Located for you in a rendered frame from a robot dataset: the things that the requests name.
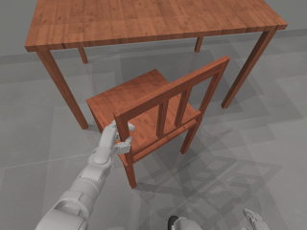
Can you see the chair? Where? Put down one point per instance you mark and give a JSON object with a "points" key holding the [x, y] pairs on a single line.
{"points": [[156, 109]]}

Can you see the robot left hand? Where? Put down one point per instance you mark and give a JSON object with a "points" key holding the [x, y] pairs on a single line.
{"points": [[110, 135]]}

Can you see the left robot forearm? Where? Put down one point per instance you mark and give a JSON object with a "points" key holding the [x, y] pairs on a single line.
{"points": [[80, 198]]}

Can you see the robot right hand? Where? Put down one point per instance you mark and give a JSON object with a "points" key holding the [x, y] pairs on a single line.
{"points": [[255, 220]]}

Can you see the robot right thigh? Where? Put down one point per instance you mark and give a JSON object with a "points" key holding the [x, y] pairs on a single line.
{"points": [[185, 224]]}

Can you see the right robot foot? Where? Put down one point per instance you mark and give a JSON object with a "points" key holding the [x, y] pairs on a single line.
{"points": [[171, 221]]}

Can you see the robot left upper arm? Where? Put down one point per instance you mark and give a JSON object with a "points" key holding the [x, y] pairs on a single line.
{"points": [[60, 220]]}

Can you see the table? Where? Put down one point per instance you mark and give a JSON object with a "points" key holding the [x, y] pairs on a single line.
{"points": [[70, 24]]}

